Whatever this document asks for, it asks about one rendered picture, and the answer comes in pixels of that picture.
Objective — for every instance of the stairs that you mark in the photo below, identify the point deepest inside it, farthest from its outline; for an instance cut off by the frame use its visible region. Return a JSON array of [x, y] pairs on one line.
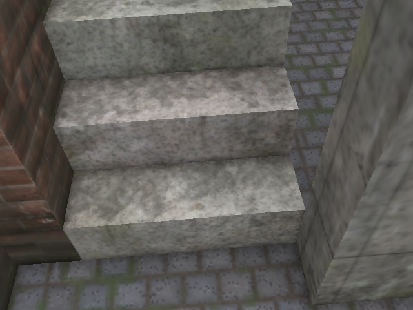
[[177, 118]]

